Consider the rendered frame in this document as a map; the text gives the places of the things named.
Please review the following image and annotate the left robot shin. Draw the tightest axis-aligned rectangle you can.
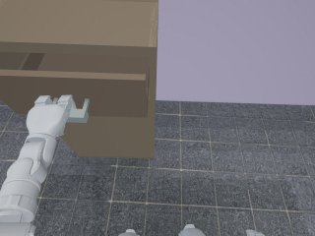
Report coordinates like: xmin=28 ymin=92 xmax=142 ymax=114
xmin=126 ymin=229 xmax=136 ymax=233

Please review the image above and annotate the robot left hand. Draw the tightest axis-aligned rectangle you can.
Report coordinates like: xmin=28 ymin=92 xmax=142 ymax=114
xmin=26 ymin=94 xmax=77 ymax=139

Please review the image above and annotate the right robot shin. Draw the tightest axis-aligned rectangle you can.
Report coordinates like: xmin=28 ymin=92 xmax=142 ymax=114
xmin=183 ymin=224 xmax=195 ymax=230

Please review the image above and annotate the handle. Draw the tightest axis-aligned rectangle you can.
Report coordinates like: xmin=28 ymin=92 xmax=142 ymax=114
xmin=53 ymin=97 xmax=90 ymax=123

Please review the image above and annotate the robot left upper arm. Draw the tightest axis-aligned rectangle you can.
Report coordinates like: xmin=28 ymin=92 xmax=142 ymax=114
xmin=0 ymin=222 xmax=36 ymax=236

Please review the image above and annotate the robot shin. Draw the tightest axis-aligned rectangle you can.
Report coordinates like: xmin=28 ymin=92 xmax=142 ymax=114
xmin=183 ymin=224 xmax=195 ymax=230
xmin=126 ymin=229 xmax=136 ymax=233

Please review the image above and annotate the cabinet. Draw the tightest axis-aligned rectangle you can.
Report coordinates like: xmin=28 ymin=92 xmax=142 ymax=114
xmin=0 ymin=0 xmax=158 ymax=159

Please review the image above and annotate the robot left forearm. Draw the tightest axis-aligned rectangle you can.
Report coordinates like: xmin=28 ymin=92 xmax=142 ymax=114
xmin=0 ymin=133 xmax=57 ymax=223

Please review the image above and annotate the drawer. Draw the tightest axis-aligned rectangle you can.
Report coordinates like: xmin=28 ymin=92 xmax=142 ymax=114
xmin=0 ymin=52 xmax=150 ymax=118

